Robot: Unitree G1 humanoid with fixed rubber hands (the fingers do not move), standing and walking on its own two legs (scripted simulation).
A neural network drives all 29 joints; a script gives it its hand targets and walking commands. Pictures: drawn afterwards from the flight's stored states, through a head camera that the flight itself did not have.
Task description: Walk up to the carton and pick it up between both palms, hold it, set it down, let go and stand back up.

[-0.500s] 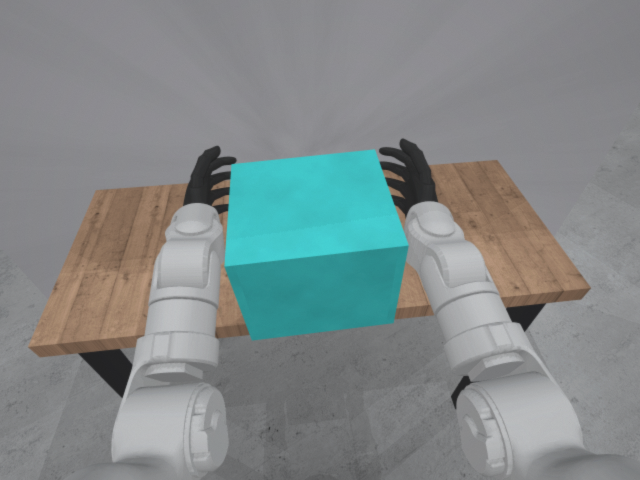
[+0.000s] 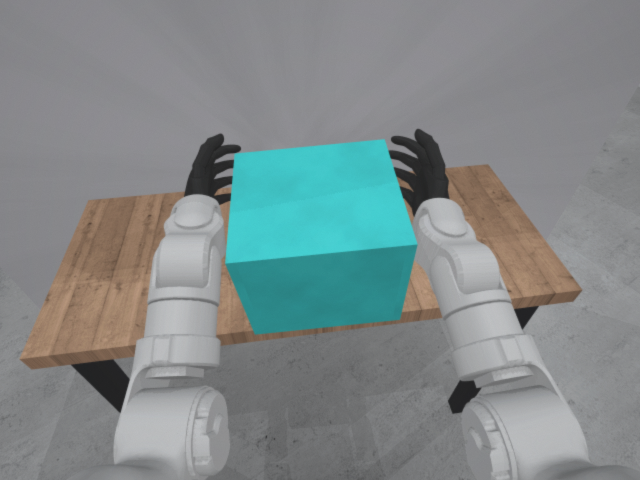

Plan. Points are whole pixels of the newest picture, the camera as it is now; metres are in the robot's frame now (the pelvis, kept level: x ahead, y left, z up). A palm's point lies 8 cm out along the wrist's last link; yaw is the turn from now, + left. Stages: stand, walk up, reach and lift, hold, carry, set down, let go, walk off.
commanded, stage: hold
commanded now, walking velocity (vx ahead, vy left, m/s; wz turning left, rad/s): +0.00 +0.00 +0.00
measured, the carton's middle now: (318, 238) +0.35 +0.03 +0.14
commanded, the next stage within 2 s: none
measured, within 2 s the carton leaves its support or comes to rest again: neither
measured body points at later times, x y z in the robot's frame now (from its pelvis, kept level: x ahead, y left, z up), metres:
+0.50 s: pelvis -0.01 +0.00 +0.00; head -0.04 +0.01 +0.45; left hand +0.38 +0.17 +0.18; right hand +0.39 -0.10 +0.19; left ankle +0.07 +0.10 -0.74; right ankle +0.00 -0.09 -0.74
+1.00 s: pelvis +0.00 +0.00 +0.00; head -0.03 +0.00 +0.45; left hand +0.39 +0.16 +0.18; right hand +0.39 -0.11 +0.19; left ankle +0.07 +0.09 -0.74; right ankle +0.00 -0.09 -0.74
